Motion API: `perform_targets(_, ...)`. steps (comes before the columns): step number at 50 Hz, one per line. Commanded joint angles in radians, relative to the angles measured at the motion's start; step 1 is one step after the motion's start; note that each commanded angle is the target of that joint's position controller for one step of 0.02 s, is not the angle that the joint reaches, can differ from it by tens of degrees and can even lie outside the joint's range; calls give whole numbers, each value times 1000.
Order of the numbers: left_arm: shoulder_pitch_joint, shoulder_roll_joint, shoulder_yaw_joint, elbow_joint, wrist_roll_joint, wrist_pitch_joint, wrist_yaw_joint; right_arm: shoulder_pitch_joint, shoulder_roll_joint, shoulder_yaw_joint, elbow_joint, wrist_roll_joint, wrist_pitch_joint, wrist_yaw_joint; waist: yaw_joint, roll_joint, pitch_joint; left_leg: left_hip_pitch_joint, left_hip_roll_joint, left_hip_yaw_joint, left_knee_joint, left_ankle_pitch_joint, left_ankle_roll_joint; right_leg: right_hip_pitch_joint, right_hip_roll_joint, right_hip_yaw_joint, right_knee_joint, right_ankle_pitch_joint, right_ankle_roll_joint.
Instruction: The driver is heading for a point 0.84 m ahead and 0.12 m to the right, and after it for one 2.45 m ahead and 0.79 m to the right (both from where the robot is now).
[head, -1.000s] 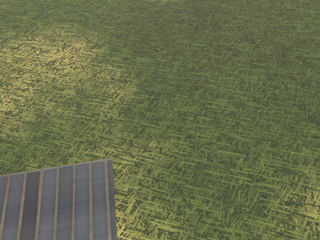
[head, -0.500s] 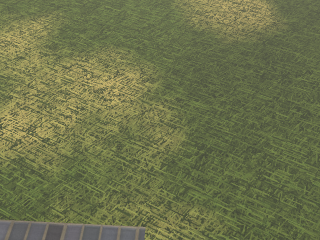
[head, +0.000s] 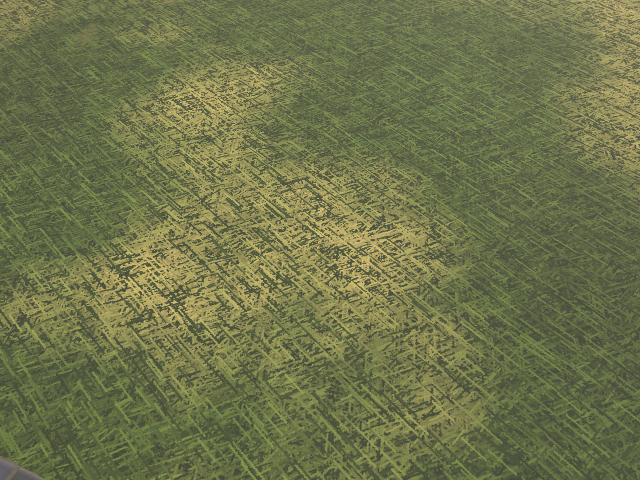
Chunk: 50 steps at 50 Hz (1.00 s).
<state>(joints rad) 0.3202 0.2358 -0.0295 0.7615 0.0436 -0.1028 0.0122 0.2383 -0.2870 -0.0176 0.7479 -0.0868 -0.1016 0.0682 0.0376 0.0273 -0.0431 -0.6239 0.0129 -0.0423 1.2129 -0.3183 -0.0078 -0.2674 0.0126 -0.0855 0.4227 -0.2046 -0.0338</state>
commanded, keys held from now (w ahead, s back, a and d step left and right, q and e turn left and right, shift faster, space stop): w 0.30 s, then w+e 0.70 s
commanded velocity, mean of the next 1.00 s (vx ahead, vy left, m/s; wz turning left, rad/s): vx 0.50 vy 0.00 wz -0.20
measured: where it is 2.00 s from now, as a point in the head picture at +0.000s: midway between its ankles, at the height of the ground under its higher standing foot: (364, 397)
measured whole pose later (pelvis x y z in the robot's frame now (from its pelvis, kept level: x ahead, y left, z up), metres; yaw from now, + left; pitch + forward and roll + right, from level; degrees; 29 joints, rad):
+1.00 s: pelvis +0.56 +0.02 -0.15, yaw -16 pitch +4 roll -1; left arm 0.30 0.23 0.06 0.79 -0.02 -0.03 0.01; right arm 0.11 -0.24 -0.04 0.63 -0.02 -0.10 -0.04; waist 0.03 0.02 -0.01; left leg -0.72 0.09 -0.13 0.84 -0.10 -0.09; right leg -0.30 0.18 0.14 0.47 -0.21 -0.10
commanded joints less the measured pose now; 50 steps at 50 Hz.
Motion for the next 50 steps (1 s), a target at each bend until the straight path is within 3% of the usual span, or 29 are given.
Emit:
perform_targets(1,6,95,33,-35,12,-28,8,-81,-13,8,-87,17,-6,9,3,-83,0,-141,73,-5,-182,78,-41,160,-245,233,-260,235,-227)
perform_targets(6,73,135,51,32,34,-28,-50,-109,3,14,-115,10,34,31,-6,-93,50,10,48,46,-387,319,6,55,-231,120,-260,325,-237)
perform_targets(8,71,126,46,40,56,-35,-51,-72,-34,3,-114,-16,36,23,-28,-97,50,-47,57,0,-274,412,41,110,-255,135,-183,256,-241)
perform_targets(12,101,138,37,57,48,-34,-36,-149,-58,-15,-175,-12,21,0,-5,-119,62,-3,39,59,-306,191,68,189,-265,136,-84,261,-195)
perform_targets(15,16,268,72,27,52,-30,-60,111,-109,-59,-112,23,-4,-11,-147,-54,9,598,-101,231,-448,179,88,-97,-157,-7,288,558,-146)
perform_targets(16,46,202,63,28,74,-34,-80,294,-134,-74,-60,16,-14,-35,-208,76,-76,891,-62,144,-502,244,169,-322,-66,-33,643,338,-81)
perform_targets(17,212,7,13,27,89,-36,-108,397,-174,-56,-60,21,-12,-47,-142,271,-315,1146,242,-318,-605,549,442,-501,71,45,992,-453,-21)
perform_targets(18,-23,45,19,-69,16,-45,-121,528,-122,-45,-26,-4,-31,-38,-270,149,-107,1004,339,-561,-775,479,458,-730,115,222,1075,-450,-48)
perform_targets(19,-154,56,36,-118,-4,-42,-100,421,-115,-41,8,15,-47,-30,-206,110,90,771,383,-553,-788,240,409,-845,37,266,1061,-325,-65)
perform_targets(20,-149,112,52,-95,18,-27,-75,296,-40,-15,6,34,-39,-24,-126,-6,86,580,375,-476,-758,166,381,-766,-35,242,1055,-228,-59)
perform_targets(21,-86,86,39,-76,62,-10,-70,198,45,24,-15,20,-30,-28,-58,-39,49,443,334,-367,-735,100,347,-667,-77,269,931,-120,-61)
perform_targets(22,-35,39,19,-39,92,8,-76,94,86,42,-33,5,-15,-39,0,-16,114,263,292,-281,-776,39,297,-572,-125,273,810,11,-76)
perform_targets(23,-22,18,15,-28,114,18,-87,51,91,50,-50,6,-19,-55,11,9,80,191,222,-182,-787,10,269,-482,-104,219,726,150,-78)
perform_targets(24,-40,32,21,-23,101,13,-97,24,107,58,-57,1,-36,-82,4,-11,41,136,168,-83,-772,11,226,-395,-104,186,551,380,-75)
perform_targets(25,-71,32,22,-23,71,6,-105,54,63,52,-45,-9,-47,-98,-13,8,25,105,126,-2,-729,-16,200,-306,-105,154,429,571,-59)
perform_targets(26,-174,68,57,-78,-129,23,-70,69,-116,-27,9,135,-43,-118,7,34,135,-56,127,14,-755,129,168,-188,-15,179,355,598,-36)
perform_targets(27,-189,65,49,-86,-133,31,-60,113,-137,-27,27,148,-41,-129,4,4,97,-27,144,32,-717,133,157,-140,-6,174,314,627,-20)
perform_targets(30,-301,49,52,-130,-74,52,-74,216,-73,-28,70,133,-23,-132,-67,-26,91,155,154,77,-586,44,130,-187,-5,136,153,717,-23)
perform_targets(34,-362,18,51,-136,-83,49,-117,279,-47,-39,83,106,32,-124,-125,-35,144,450,224,15,-384,138,122,-371,-60,140,-8,548,-48)
perform_targets(36,-135,79,92,-65,-57,42,-111,248,-67,-51,77,105,45,-110,-10,-60,40,389,183,94,-85,407,109,-57,1,34,-64,486,-101)
perform_targets(37,74,134,123,0,-51,48,-96,241,-77,-58,73,94,26,-98,78,-121,-54,178,99,160,304,297,79,292,-21,73,-29,656,-171)
perform_targets(38,106,212,134,-11,-52,44,-81,334,3,-31,20,70,-7,-74,22,-304,-170,-327,3,121,695,-418,12,756,-212,362,290,986,-325)
perform_targets(39,175,255,151,-20,-73,54,-69,296,-84,-28,-51,86,-39,-63,94,-268,-397,-378,11,-36,699,-400,-4,865,-306,599,217,789,-444)
perform_targets(40,191,287,163,-10,-65,65,-48,201,-79,-19,-117,140,-54,-61,91,-224,-413,-517,2,-77,703,-317,-23,870,-368,819,25,198,-490)
perform_targets(41,83,221,148,-23,-49,65,-25,115,-66,-20,-122,144,-59,-81,54,-29,-308,-572,49,-98,583,-143,-10,721,-383,881,-75,-70,-417)
perform_targets(43,-153,139,111,-99,-47,40,-16,95,-109,-43,-110,94,-25,-115,-86,71,-117,-354,93,-126,264,40,-44,261,-319,779,-119,136,-373)
perform_targets(44,-199,139,113,-101,-56,40,-19,85,-104,-54,-111,70,-5,-124,-121,56,-12,-240,111,-109,94,30,-70,48,-239,659,-128,203,-338)
perform_targets(46,-210,144,120,-109,-49,35,-11,7,-62,-49,-140,48,1,-126,-108,1,26,-11,95,-35,-190,87,-91,-208,-108,466,-136,342,-287)
perform_targets(50,-79,160,140,-57,-68,59,15,-103,4,-34,-158,86,4,-105,-30,-85,-51,195,0,-17,-517,336,-96,-179,-53,420,-98,272,-236)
